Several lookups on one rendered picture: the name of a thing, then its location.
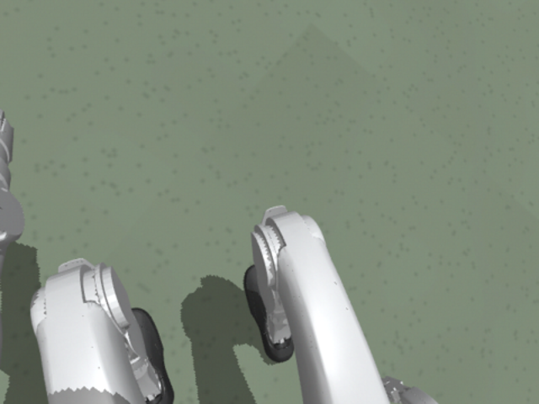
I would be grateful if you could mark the left robot foot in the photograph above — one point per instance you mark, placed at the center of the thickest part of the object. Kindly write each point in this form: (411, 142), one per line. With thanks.
(154, 349)

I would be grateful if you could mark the left robot arm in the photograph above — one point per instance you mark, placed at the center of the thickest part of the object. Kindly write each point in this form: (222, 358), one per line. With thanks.
(11, 211)

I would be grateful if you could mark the right robot foot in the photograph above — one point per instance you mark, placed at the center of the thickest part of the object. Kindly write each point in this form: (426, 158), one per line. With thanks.
(277, 352)

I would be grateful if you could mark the right robot hand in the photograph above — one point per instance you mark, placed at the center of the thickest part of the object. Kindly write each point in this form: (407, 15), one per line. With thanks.
(399, 393)

